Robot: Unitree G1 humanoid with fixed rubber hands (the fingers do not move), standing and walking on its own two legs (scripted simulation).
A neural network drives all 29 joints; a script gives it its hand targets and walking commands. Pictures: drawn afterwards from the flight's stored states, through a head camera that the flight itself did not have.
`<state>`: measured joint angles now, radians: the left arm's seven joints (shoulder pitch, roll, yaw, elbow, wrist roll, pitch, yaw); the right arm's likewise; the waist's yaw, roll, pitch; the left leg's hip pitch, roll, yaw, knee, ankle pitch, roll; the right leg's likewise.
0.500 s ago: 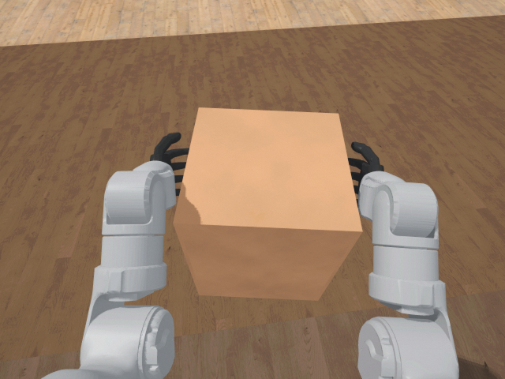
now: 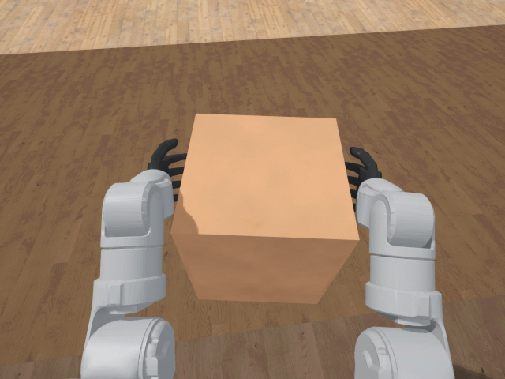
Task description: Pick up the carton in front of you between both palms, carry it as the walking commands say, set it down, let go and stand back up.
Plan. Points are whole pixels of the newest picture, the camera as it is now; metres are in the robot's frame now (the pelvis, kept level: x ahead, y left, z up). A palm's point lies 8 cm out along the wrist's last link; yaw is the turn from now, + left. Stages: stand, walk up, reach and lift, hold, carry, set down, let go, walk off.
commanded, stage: carry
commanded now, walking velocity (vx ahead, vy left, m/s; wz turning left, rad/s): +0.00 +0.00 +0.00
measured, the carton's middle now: (261, 216) +0.37 +0.00 +0.04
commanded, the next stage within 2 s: none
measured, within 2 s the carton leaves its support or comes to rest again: neither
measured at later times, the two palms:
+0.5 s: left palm (146, 217) +0.31 +0.15 +0.12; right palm (377, 228) +0.30 -0.15 +0.12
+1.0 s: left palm (141, 238) +0.28 +0.15 +0.13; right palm (386, 251) +0.27 -0.15 +0.12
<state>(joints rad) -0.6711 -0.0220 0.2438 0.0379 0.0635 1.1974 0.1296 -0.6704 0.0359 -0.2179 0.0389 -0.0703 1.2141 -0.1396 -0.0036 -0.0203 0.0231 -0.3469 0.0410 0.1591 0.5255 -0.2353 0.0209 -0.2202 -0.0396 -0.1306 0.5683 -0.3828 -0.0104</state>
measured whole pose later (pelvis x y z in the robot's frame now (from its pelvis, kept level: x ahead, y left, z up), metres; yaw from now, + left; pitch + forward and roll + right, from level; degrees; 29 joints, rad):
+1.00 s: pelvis -0.08 +0.01 +0.00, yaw -1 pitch +1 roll +0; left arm -0.69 0.01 0.21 0.24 0.06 1.22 0.12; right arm -0.69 0.00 -0.20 0.24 -0.06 1.24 -0.13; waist 0.00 0.00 -0.06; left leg -0.38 0.07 0.16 0.52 -0.15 0.02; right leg -0.26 -0.02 -0.15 0.57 -0.33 -0.04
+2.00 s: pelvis -0.09 -0.01 -0.01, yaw -1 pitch +1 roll +0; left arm -0.69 0.01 0.22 0.22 0.06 1.22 0.12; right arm -0.69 0.00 -0.20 0.22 -0.06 1.24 -0.13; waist 0.00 0.00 -0.05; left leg -0.40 0.09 0.15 0.51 -0.12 0.00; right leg -0.29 -0.01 -0.16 0.59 -0.32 -0.06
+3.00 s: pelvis -0.09 -0.01 -0.01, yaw -1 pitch +1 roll +0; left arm -0.69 0.01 0.22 0.22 0.06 1.22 0.12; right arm -0.69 0.00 -0.20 0.22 -0.06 1.24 -0.13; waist 0.00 0.00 -0.05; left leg -0.40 0.09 0.15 0.50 -0.11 0.00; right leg -0.30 -0.01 -0.16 0.59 -0.32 -0.06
